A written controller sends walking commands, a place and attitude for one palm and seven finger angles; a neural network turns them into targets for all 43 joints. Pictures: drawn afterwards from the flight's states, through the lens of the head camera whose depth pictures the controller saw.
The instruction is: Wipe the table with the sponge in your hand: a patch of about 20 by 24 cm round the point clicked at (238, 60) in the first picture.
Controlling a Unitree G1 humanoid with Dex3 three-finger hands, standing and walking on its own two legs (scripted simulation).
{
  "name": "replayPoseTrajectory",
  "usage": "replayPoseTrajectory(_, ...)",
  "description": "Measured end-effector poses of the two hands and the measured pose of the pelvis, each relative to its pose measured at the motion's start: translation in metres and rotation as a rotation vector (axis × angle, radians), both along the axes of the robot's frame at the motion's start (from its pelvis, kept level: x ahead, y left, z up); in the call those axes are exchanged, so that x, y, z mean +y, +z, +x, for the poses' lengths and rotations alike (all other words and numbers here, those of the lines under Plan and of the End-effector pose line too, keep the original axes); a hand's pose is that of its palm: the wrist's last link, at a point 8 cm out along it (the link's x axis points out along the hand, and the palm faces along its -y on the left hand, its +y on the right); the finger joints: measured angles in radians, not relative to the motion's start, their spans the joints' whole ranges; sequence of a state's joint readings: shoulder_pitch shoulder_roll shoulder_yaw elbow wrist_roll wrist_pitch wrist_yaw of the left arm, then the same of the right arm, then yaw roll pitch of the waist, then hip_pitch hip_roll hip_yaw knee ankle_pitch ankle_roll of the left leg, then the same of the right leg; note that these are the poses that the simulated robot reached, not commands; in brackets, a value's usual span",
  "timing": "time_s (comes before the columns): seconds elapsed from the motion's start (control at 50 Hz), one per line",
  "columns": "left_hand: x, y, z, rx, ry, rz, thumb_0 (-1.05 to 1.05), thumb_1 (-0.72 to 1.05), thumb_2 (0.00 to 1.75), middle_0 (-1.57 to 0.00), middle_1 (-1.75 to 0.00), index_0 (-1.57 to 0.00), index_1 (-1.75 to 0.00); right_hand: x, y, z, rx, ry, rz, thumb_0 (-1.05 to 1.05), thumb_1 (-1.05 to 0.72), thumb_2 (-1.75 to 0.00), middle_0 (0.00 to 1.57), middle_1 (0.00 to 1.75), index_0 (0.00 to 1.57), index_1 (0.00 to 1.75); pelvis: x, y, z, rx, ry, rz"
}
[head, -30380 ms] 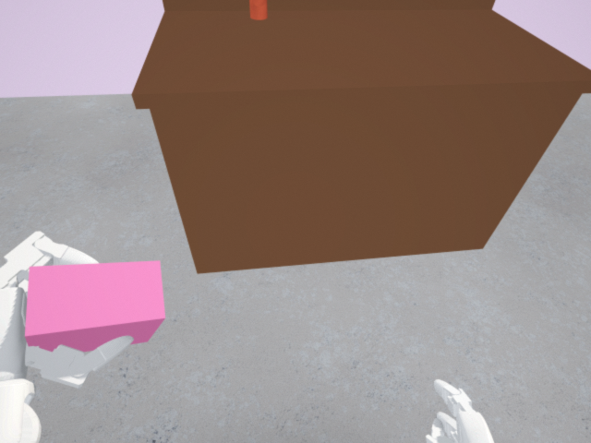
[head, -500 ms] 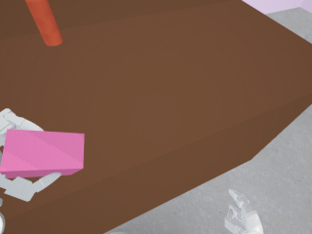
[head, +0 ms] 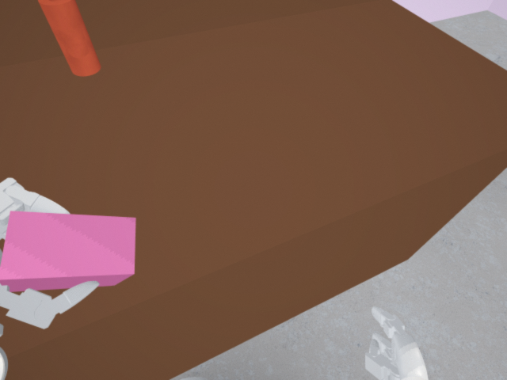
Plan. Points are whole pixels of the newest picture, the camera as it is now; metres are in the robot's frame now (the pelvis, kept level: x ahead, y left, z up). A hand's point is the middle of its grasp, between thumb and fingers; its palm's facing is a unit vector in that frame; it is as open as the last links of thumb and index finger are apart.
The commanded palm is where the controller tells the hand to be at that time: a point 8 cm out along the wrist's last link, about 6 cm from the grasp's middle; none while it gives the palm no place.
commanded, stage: shuffle to correct the standing spot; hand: left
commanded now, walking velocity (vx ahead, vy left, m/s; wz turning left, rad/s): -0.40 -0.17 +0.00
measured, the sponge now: (89, 254) +0.23 +0.21 +0.14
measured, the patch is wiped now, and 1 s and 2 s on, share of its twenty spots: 0.00 0.00 0.00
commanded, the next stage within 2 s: none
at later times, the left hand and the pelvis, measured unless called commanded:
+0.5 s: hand (35, 265) +0.20 +0.25 +0.16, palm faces +0.34 -0.85 -0.40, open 10.3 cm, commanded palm +0.15 +0.28 +0.18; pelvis -0.01 +0.00 +0.00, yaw +0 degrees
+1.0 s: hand (41, 259) +0.21 +0.24 +0.16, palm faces +0.35 -0.84 -0.42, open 10.3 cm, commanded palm +0.15 +0.28 +0.18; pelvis +0.00 +0.00 +0.00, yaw +0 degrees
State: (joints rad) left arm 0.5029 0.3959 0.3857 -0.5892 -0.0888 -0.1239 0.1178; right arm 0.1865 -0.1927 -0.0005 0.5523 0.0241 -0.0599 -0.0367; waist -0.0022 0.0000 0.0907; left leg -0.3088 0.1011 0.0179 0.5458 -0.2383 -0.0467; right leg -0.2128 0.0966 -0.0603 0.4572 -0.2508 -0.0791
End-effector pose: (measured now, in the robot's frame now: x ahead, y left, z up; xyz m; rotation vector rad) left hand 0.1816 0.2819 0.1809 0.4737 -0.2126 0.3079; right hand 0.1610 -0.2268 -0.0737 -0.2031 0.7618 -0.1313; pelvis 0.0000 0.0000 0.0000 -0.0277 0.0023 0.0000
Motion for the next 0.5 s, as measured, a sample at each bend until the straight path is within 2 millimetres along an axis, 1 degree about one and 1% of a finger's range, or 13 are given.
replayPoseTrajectory(0.12,-0.001,0.002,-0.002,-0.01,-0.023,0.016,-0.02,-0.53,1.03,-0.7,-1.34,-0.74,-1.33,0.0,0.001,-0.003,-0.003,0.0,-0.011,0.01,-0.91,-0.9,0.2,0.3,0.2,0.3,0.001,0.0,-0.007,0.004,-0.004,0.001)
replayPoseTrajectory(0.26,-0.001,0.004,-0.012,-0.004,-0.03,0.03,-0.02,-0.53,1.03,-0.7,-1.34,-0.74,-1.33,0.005,0.001,-0.01,-0.011,0.001,0.002,0.01,-0.91,-0.9,0.2,0.3,0.2,0.3,0.003,0.0,-0.014,0.008,-0.006,-0.001)
replayPoseTrajectory(0.36,0.002,0.003,-0.016,0.001,-0.01,0.016,-0.02,-0.53,1.03,-0.7,-1.34,-0.74,-1.33,0.007,-0.002,-0.017,0.002,0.0,0.007,0.01,-0.91,-0.9,0.2,0.3,0.2,0.3,0.004,-0.001,-0.015,0.007,-0.004,-0.002)
replayPoseTrajectory(0.5,0.004,0.0,-0.015,-0.005,0.004,-0.01,-0.02,-0.53,1.03,-0.71,-1.34,-0.74,-1.33,0.007,-0.003,-0.022,0.019,-0.003,0.0,0.01,-0.91,-0.9,0.2,0.3,0.2,0.3,0.004,0.0,-0.012,0.0,0.0,-0.001)
